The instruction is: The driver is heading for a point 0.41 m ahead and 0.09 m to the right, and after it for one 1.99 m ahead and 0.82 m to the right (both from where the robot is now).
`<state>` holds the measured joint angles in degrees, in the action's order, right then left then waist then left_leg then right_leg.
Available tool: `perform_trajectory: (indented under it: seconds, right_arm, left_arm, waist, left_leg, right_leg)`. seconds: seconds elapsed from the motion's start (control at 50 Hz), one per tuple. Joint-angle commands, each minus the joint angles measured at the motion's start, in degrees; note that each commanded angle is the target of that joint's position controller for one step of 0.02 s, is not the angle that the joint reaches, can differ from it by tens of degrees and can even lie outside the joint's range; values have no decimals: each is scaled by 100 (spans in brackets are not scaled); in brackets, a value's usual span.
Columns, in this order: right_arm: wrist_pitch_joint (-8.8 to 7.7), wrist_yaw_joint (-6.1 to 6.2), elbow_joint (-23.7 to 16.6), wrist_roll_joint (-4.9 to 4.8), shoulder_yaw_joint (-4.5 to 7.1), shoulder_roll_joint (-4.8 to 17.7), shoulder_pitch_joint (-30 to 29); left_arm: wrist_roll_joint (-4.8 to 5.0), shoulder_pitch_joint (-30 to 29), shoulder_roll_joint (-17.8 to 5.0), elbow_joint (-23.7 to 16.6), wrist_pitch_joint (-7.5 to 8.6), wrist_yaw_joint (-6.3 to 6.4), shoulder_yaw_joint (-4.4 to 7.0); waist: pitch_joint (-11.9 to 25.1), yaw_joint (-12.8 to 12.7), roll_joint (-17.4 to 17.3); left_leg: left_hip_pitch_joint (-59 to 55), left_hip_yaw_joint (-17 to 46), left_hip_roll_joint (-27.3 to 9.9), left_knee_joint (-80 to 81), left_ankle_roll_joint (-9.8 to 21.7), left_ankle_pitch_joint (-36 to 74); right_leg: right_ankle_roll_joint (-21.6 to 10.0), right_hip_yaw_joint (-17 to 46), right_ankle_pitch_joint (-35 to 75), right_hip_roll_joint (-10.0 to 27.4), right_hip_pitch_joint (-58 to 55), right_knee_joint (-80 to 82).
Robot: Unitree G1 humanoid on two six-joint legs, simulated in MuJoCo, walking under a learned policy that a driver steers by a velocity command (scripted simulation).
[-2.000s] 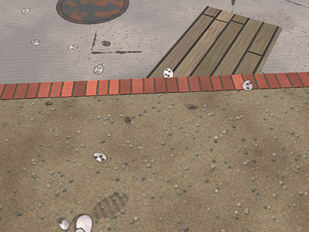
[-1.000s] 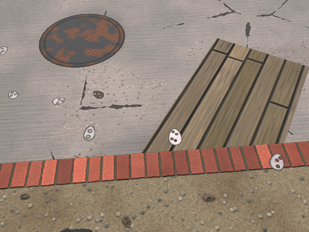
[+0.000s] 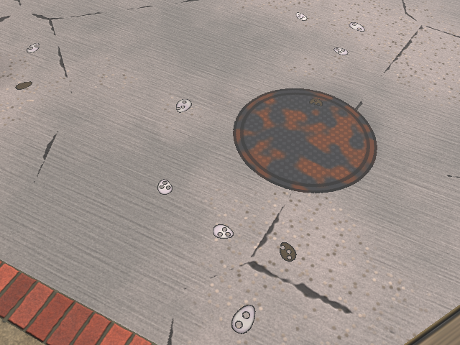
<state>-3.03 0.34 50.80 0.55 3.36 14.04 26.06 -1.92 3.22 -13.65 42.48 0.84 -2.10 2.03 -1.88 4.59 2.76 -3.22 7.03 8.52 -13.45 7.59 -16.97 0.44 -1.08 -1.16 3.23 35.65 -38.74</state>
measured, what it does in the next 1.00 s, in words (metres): goes down, turning right: right foot, then left foot 0.11 m lower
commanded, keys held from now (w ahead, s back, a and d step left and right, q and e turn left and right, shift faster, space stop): w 0.34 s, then w+e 0.24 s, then e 0.42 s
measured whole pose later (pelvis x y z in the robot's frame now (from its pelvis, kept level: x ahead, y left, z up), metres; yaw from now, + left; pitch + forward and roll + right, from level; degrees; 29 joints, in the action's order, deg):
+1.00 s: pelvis +0.49 +0.07 -0.09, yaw -16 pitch +0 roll -1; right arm -5.3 1.2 48.9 1.4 1.4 11.4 15.9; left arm -2.6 11.4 -18.5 44.9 -2.5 -0.6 4.4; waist -6.0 0.2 3.0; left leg 16.2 -10.0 -3.2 -27.0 7.8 0.2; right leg -0.2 -2.3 -16.3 -1.1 38.3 -74.7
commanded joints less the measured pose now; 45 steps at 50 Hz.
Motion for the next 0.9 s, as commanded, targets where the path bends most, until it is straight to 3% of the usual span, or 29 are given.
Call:
perform_trajectory:
  seconds: [0.02, 0.04, 0.06, 0.08, 0.1, 0.12, 0.14, 0.16, 0.18, 0.2, 0.26, 0.34, 0.44, 0.52, 0.54, 0.58, 0.64, 0.66, 0.68, 0.7, 0.72, 0.74, 0.76, 0.78, 0.8, 0.82, 0.84, 0.86, 0.9]
  right_arm:
    - [-72, 41, -254, 103, 150, 875, 69]
    - [-88, 72, -263, 76, 178, 1020, -95]
    - [-88, 84, -246, 105, 181, 1047, -144]
    - [-95, 72, -264, 73, 166, 1038, -297]
    - [-117, 47, -458, 29, 56, 638, -171]
    - [-96, -5, -358, -132, 15, 256, 863]
    - [-65, 21, -210, 61, 81, 775, 476]
    - [-72, -7, -357, 48, 113, 865, -152]
    - [-64, -22, -425, 33, 95, 818, -457]
    - [-10, -43, -444, 55, 81, 749, -521]
    - [153, -124, -374, 128, 44, 562, -440]
    - [184, -175, -627, 158, -28, 441, -1393]
    - [173, -259, -915, 167, -129, 269, -2338]
    - [107, -254, -894, 194, -30, 544, -2585]
    - [62, -243, -1027, 219, 12, 624, -2883]
    - [-21, -220, -1186, 244, 28, 740, -3332]
    - [-166, -173, -1400, 159, 7, 645, -3918]
    - [-221, -186, -1373, 145, -16, 576, -3783]
    - [-285, -240, -1244, 105, -67, 476, -3473]
    - [-274, -267, -1054, 40, -70, 375, -3178]
    - [-263, -242, -847, 56, -42, 412, -2744]
    - [-280, -175, -726, 206, 22, 565, -2320]
    - [-321, -149, -558, 350, 76, 635, -1653]
    - [-316, -165, -182, 385, 156, 752, -644]
    - [-319, -184, -223, 326, 161, 974, 92]
    - [-291, -196, -375, 226, 144, 926, 79]
    - [-281, -125, -513, 122, 166, 931, -524]
    - [-274, -68, -716, 128, 1, 424, -967]
    - [-280, 69, -701, 157, 6, 702, -1053]
  left_arm:
    - [52, -338, -580, -479, 188, 12, 111]
    - [37, 129, -684, -389, 205, 54, 137]
    - [56, 796, -807, -167, 232, 101, 197]
    - [46, 1642, -860, 52, 290, 165, 233]
    - [-50, 2508, -1266, 136, 324, 255, 312]
    - [-57, 2407, -1647, 197, 288, 232, 412]
    - [123, 2018, -1104, 164, 220, 165, 323]
    - [139, 1453, -767, 21, 217, 140, 233]
    - [98, 1241, -582, 12, 257, 113, 173]
    - [95, 1277, -539, 87, 310, 121, 140]
    - [151, 1567, -608, 305, 477, 87, 128]
    - [229, 2017, -768, 502, 507, 90, 155]
    - [250, 2519, -859, 700, 380, 166, 155]
    - [127, 2589, -891, 643, 374, 177, 168]
    - [96, 2864, -870, 763, 394, 258, 195]
    - [62, 2948, -1057, 710, 376, 362, 284]
    - [-36, 3247, -971, 773, 331, 426, 324]
    - [-47, 3139, -914, 750, 310, 432, 321]
    - [-39, 2832, -800, 662, 317, 479, 324]
    - [19, 2676, -771, 638, 310, 450, 308]
    - [81, 2813, -685, 651, 285, 419, 278]
    - [202, 2896, -739, 701, 249, 376, 283]
    - [369, 2762, -938, 709, 207, 368, 321]
    - [374, 2556, -968, 712, 160, 430, 367]
    - [556, 2831, -719, 609, 119, 540, 352]
    - [604, 2972, -689, 551, 138, 602, 305]
    - [476, 2663, -698, 470, 70, 579, 252]
    - [213, 2165, -927, 524, -18, 473, 299]
    - [-90, 1979, -690, 339, -265, 269, 289]
  waist:
    - [-17, -181, -774]
    - [-4, -473, -827]
    - [320, -722, -722]
    - [693, -1178, -513]
    - [1499, -1335, 226]
    - [1806, -676, 1429]
    - [1041, -712, 408]
    - [318, -631, -74]
    - [58, -566, -260]
    - [-46, -466, -147]
    - [-13, -298, 99]
    - [-185, -469, 68]
    - [-83, -740, 103]
    - [12, -779, 136]
    - [-101, -876, 258]
    - [-199, -1046, 139]
    - [-527, -1399, 220]
    - [-533, -1341, 267]
    - [-575, -1203, 17]
    - [-354, -1191, -303]
    - [-184, -1134, -450]
    - [-24, -901, -755]
    - [282, -407, -1196]
    - [733, -26, -1662]
    - [1769, -24, -1618]
    - [2381, -112, -1516]
    - [2488, -174, -1634]
    - [1745, -129, -1081]
    - [1256, -349, -1374]
  left_leg:
    - [262, 511, -1578, -308, 258, 4804]
    - [121, 537, -1643, -723, 192, 5292]
    - [-36, 506, -1607, -1446, 164, 5777]
    - [299, 300, -1424, -2555, 83, 5337]
    - [1150, 32, -1050, -4340, -16, 3210]
    - [3104, -229, 67, -5931, -256, -1362]
    - [3816, 98, -284, -6345, -153, -1073]
    - [3814, 128, -508, -6183, -174, -503]
    - [3655, 65, -668, -5914, -186, -250]
    - [3522, 29, -823, -5635, -227, -167]
    - [3289, -141, -1026, -4955, -397, 93]
    - [3994, -534, -1356, -4025, -621, 938]
    - [3788, -841, -1219, -2869, -841, 1848]
    - [3944, -735, -1239, -3149, -729, 2031]
    - [4627, -177, -1493, -3039, -676, 2389]
    - [5396, 8, -1528, -2788, -706, 1878]
    - [5805, -51, -1446, -2168, -811, 1675]
    - [5310, -83, -1392, -1918, -809, 1801]
    - [4317, 106, -1532, -922, -832, 2950]
    - [2949, -293, -1276, -554, -847, 3992]
    - [2046, -242, -1196, -518, -825, 4365]
    - [1434, -404, -1029, -214, -852, 4045]
    - [231, -614, -1120, 245, -868, 4486]
    - [-1469, -319, -1751, -433, -795, 6172]
    - [-2422, 214, -2973, -2179, -595, 9660]
    - [-2746, 701, -3618, -2464, -319, 9998]
    - [-2310, 1073, -3681, -2008, 40, 7429]
    - [-1158, 538, -3026, -1462, -107, 6211]
    - [386, 443, -3202, -993, 318, 5829]
  right_leg:
    - [-287, -315, -122, -424, -847, 101]
    - [-404, -63, -846, -452, -1181, 574]
    - [-527, -123, -1040, -619, -1775, 736]
    - [-690, 52, -705, -431, -2788, 1282]
    - [-992, 1584, -1364, 917, -4068, 1429]
    - [-1862, 4312, -1405, 2084, -5211, 1916]
    - [-1872, 4387, -1979, 1830, -4562, 2212]
    - [-1783, 3378, -1665, 1684, -3701, 2339]
    - [-1640, 2756, -949, 1435, -3190, 2491]
    - [-1491, 2243, -415, 1205, -2918, 2578]
    - [-1312, 1631, 100, 878, -2712, 2911]
    - [-1298, 1031, 851, 703, -2993, 3221]
    - [-1197, 823, 1733, 475, -3221, 2964]
    - [-1379, 1119, 1725, 688, -3711, 2433]
    - [-1409, 1523, 1493, 905, -4443, 2208]
    - [-1473, 1877, 1376, 1118, -5257, 1917]
    - [-1394, 2103, 1536, 889, -5469, 1274]
    - [-1267, 2055, 1538, 741, -5043, 1049]
    - [-989, 1773, 663, 416, -4315, 799]
    - [-826, 1531, -160, 34, -3374, 579]
    - [-761, 1585, -545, -127, -2860, 97]
    - [-640, 1462, -400, -459, -2630, -741]
    - [-491, 1082, -804, -726, -1987, -1942]
    - [-455, 983, -3765, -900, -754, -3499]
    - [-266, 860, -5203, -1026, -12, -5410]
    - [-142, 855, -4987, -720, 635, -5771]
    - [-123, 738, -4127, -510, 1123, -5523]
    - [-52, 592, -3564, -354, 808, -4753]
    - [-62, 224, -2975, -369, 301, -5382]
